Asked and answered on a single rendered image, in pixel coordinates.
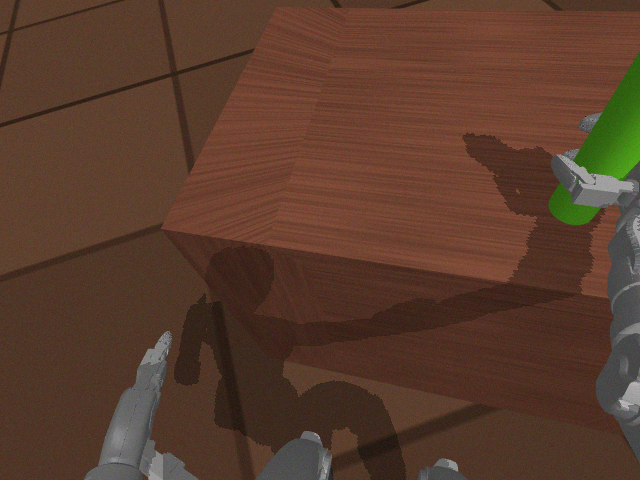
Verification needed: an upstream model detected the left robot hand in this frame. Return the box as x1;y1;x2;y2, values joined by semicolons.
98;331;199;480

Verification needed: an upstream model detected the right robot hand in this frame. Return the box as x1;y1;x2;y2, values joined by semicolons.
551;112;640;214

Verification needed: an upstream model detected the right robot arm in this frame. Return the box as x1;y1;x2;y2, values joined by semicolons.
596;199;640;463

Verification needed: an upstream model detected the bottle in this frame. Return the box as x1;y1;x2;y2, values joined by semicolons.
548;51;640;225

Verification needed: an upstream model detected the left robot arm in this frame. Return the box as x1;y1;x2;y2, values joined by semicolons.
84;463;143;480

